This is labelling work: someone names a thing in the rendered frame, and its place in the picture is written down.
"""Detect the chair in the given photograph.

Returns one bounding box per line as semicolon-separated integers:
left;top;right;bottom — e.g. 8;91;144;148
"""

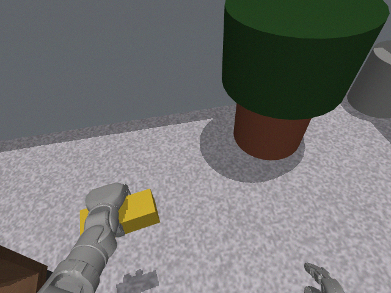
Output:
0;245;53;293

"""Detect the left robot arm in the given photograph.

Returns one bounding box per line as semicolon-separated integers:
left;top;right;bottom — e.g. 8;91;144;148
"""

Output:
38;203;119;293

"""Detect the left robot hand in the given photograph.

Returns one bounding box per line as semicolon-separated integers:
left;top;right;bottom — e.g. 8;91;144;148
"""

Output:
86;183;131;237

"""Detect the right robot hand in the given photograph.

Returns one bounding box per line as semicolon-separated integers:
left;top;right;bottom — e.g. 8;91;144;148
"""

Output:
304;263;345;293

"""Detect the potted plant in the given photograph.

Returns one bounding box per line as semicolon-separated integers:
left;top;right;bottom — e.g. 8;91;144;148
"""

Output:
222;0;390;161

